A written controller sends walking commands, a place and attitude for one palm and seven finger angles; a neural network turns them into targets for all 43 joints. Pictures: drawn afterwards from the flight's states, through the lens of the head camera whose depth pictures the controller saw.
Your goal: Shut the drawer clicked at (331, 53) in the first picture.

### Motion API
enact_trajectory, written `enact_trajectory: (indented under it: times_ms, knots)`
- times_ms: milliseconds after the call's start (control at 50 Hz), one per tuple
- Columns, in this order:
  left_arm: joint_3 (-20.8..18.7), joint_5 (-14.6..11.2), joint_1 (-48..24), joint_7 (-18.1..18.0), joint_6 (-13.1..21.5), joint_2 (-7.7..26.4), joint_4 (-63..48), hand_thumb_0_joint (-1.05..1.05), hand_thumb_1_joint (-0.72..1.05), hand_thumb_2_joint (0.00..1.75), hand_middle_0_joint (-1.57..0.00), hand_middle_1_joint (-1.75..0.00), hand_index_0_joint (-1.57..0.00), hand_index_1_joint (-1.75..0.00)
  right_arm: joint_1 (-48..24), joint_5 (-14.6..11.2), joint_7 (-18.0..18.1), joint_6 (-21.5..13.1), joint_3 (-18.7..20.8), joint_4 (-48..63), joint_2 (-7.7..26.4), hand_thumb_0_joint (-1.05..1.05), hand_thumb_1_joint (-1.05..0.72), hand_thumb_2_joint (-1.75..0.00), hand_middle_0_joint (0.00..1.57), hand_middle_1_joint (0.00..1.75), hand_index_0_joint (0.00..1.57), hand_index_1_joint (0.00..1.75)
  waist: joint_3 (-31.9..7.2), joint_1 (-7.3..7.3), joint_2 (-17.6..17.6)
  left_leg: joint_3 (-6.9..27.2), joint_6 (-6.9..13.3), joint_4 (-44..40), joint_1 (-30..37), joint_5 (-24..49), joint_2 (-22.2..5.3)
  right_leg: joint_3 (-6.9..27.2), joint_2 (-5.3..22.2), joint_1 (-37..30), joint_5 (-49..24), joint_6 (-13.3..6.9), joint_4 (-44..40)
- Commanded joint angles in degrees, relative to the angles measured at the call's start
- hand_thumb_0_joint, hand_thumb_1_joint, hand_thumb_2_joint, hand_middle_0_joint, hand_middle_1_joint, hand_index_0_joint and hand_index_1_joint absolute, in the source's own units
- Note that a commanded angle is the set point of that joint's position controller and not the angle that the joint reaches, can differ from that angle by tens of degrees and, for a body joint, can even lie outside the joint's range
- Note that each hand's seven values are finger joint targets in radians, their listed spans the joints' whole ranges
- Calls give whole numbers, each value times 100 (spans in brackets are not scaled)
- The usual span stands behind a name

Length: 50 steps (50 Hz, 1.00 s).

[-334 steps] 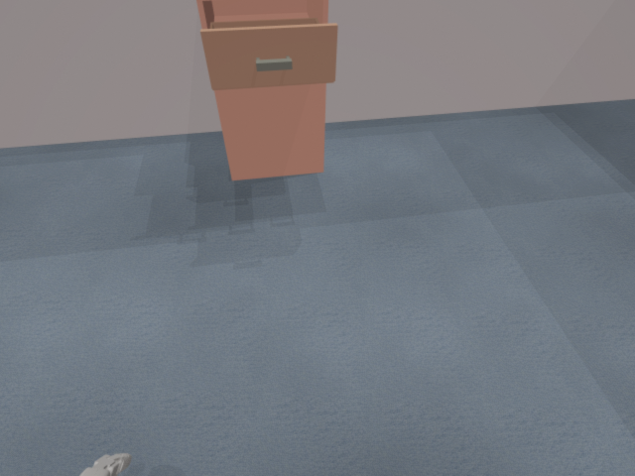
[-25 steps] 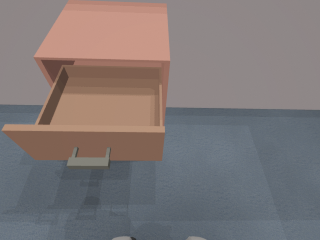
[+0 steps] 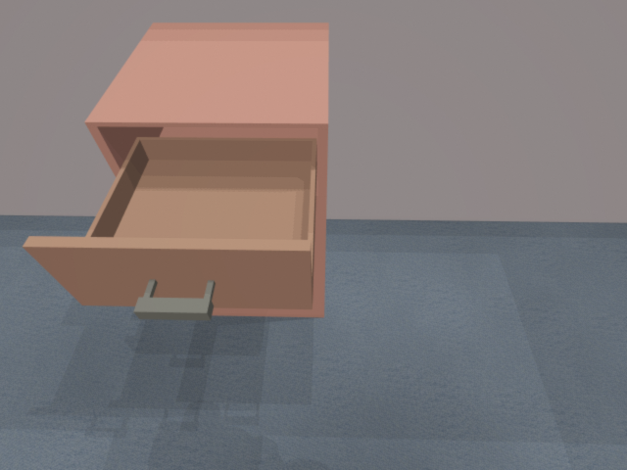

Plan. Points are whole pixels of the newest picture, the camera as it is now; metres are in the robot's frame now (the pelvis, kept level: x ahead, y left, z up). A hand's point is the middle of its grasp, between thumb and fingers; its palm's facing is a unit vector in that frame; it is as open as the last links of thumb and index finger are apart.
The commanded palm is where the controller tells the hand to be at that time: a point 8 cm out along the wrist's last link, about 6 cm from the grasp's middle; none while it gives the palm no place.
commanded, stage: come to a stop and stand still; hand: left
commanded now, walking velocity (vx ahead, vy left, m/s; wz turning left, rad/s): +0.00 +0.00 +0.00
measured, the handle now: (178, 297) +0.36 +0.25 -0.06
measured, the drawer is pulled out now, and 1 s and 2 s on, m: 0.29 0.29 0.29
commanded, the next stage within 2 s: look again from close up in 0.38 s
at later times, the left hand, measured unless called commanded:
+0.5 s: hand out of the picture +0.00 +0.19 -0.17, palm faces +0.02 -0.98 -0.19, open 7.4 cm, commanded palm none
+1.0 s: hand out of the picture +0.03 +0.19 -0.17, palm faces -0.01 -0.97 -0.23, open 7.3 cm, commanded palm none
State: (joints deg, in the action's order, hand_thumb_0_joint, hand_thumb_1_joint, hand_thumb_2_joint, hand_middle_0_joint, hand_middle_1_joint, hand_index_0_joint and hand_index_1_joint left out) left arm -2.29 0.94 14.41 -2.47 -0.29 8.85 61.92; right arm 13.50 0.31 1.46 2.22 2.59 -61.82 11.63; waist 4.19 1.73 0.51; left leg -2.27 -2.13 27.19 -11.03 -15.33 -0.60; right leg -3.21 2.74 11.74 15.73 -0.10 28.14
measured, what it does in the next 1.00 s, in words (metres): steps on the spot: left foot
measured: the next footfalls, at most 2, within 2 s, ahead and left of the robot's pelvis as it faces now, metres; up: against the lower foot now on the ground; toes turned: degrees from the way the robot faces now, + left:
left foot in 0.02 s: +0.03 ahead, +0.13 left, +0.00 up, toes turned +2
right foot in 1.60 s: +0.11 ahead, -0.07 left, +0.00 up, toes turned -3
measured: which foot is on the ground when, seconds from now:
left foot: up 0.00-0.00, down 0.02-1.00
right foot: down 0.00-1.00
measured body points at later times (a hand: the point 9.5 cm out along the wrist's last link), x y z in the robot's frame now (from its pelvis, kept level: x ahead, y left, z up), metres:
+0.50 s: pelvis +0.00 +0.02 +0.00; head +0.01 +0.02 +0.45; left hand +0.00 +0.24 -0.16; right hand +0.01 -0.21 -0.16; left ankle -0.01 +0.13 -0.74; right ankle -0.01 -0.12 -0.74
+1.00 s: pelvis +0.00 +0.01 +0.00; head +0.01 +0.00 +0.45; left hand +0.03 +0.24 -0.15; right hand +0.00 -0.20 -0.17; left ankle -0.01 +0.13 -0.74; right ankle -0.01 -0.12 -0.74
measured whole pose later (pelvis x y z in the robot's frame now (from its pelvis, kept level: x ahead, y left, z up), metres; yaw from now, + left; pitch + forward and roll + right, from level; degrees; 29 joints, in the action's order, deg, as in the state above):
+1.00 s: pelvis +0.00 +0.01 +0.00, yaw -1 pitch -2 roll +1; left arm 0.7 0.4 14.8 -2.2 0.6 9.2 61.7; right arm 16.8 0.8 1.2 -0.8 -1.2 -62.4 9.0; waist 2.7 -0.1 0.9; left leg -3.9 0.3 26.3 -8.6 -15.9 -0.3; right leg -1.6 3.1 10.7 16.4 1.2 28.9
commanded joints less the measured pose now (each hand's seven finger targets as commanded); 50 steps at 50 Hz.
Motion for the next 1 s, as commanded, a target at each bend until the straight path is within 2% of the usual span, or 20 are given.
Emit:
enact_trajectory:
  times_ms: [0,20,40,60,120,140,200,260,440,460,480,500,520,540,640,700,740,800,900,980]
  knots:
    - [-83,-18,183,6,-35,532,-219,0,90,90,-20,-30,-20,-30,403,40,47,-239,73,154,624,0,-90,-90,20,30,20,30,-608,-84,481,936,567,-729,739,1788,-1144,256,248,358,-183,-35,-12]
    - [-65,-8,149,-3,-54,441,-190,0,90,90,-20,-30,-20,-30,218,55,46,-206,51,181,692,0,-90,-90,20,30,20,30,-398,-41,501,921,677,-877,225,1383,-1223,145,151,156,192,37,-43]
    - [-27,8,109,9,-79,423,-105,0,90,90,-20,-30,-20,-30,8,43,51,-213,10,163,589,0,-90,-90,20,30,20,30,-193,-13,565,936,673,-1149,2,864,-1086,93,144,104,92,70,-41]
    - [-10,17,63,25,-100,434,-46,0,90,90,-20,-30,-20,-30,-56,34,59,-220,-7,161,552,0,-90,-90,20,30,20,30,-3,-17,795,943,644,-1329,-179,572,-1012,73,162,36,-1,82,-29]
    - [51,21,251,53,-77,482,108,0,90,90,-20,-30,-20,-30,-68,13,73,-241,-47,120,496,0,-90,-90,20,30,20,30,104,23,541,787,555,-1308,-167,473,-858,195,228,-49,-357,78,-339]
    - [64,22,289,55,-63,497,162,0,90,90,-20,-30,-20,-30,-37,9,69,-246,-52,113,462,0,-90,-90,20,30,20,30,76,-5,432,720,493,-1251,-121,377,-769,265,250,-65,-487,71,-478]
    - [86,19,292,54,-18,566,212,0,90,90,-20,-30,-20,-30,107,-5,63,-271,-67,46,382,0,-90,-90,20,30,20,30,39,-83,-14,571,394,-1076,133,693,-632,393,340,-12,-741,43,-731]
    - [105,-2,291,45,34,561,241,0,90,90,-20,-30,-20,-30,193,-4,62,-309,-99,-17,343,0,-90,-90,20,30,20,30,-180,-136,-111,478,337,-960,386,1093,-592,447,406,-49,-910,34,-819]
    - [117,-19,394,29,52,514,318,0,90,90,-20,-30,-20,-30,312,2,75,-356,-163,-168,276,0,-90,-90,20,30,20,30,-8,-114,17,439,307,-1060,306,1148,-578,450,397,-124,-932,28,-874]
    - [204,63,794,-185,242,623,382,0,90,90,-20,-30,-20,-30,-45,-39,-29,-437,-176,242,515,0,-90,-90,20,30,20,30,77,13,-121,230,204,109,-176,1689,-670,619,585,-27,-2081,-24,-720]
    - [165,10,520,-134,278,804,101,0,90,90,-20,-30,-20,-30,262,24,-52,-384,-183,367,249,0,-90,-90,20,30,20,30,-189,-237,12,306,213,-177,-170,425,-378,722,667,-61,-1110,-170,-603]
    - [145,16,366,-58,312,873,8,0,90,90,-20,-30,-20,-30,220,92,-74,-394,-201,343,238,0,-90,-90,20,30,20,30,-73,-189,413,283,257,-319,-153,370,-285,704,617,51,-1185,-237,-535]
    - [174,-5,340,-27,308,803,-33,0,90,90,-20,-30,-20,-30,455,81,-66,-409,-208,333,270,0,-90,-90,20,30,20,30,-330,-262,358,351,296,-346,-135,435,-387,627,482,12,-494,-261,-461]
    - [195,-5,338,-8,277,716,-79,0,90,90,-20,-30,-20,-30,514,74,-60,-417,-216,366,302,0,-90,-90,20,30,20,30,-321,-254,374,417,330,-345,-176,571,-431,536,391,36,-330,-240,-416]
    - [218,-27,399,15,213,585,-135,0,90,90,-20,-30,-20,-30,620,48,-16,-448,-242,386,367,0,-90,-90,20,30,20,30,-256,-207,-104,448,415,-367,-141,1156,-523,430,312,-56,-731,-193,-226]
    - [215,-28,374,14,168,587,-174,0,90,90,-20,-30,-20,-30,676,47,-6,-442,-253,331,340,0,-90,-90,20,30,20,30,17,-186,-79,454,430,-494,-232,1201,-529,403,284,-8,-711,-174,-214]
    - [212,-38,421,9,162,592,-175,0,90,90,-20,-30,-20,-30,681,41,-5,-432,-263,287,352,0,-90,-90,20,30,20,30,46,-170,-226,414,417,-487,-200,1190,-512,439,304,-24,-791,-162,-231]
    - [203,-42,404,13,147,603,-188,0,90,90,-20,-30,-20,-30,691,44,-5,-430,-270,213,305,0,-90,-90,20,30,20,30,91,-160,-126,375,412,-572,-134,1192,-504,434,310,-22,-839,-155,-264]
    - [187,-35,404,24,132,615,-186,0,90,90,-20,-30,-20,-30,653,37,-13,-402,-275,137,255,0,-90,-90,20,30,20,30,194,-158,-190,334,392,-687,-136,850,-475,479,313,21,-684,-152,-413]
    - [188,-39,457,20,154,627,-163,0,90,90,-20,-30,-20,-30,620,32,-16,-405,-278,80,264,0,-90,-90,20,30,20,30,-24,-149,-156,284,367,-632,36,962,-459,517,371,-72,-895,-149,-467]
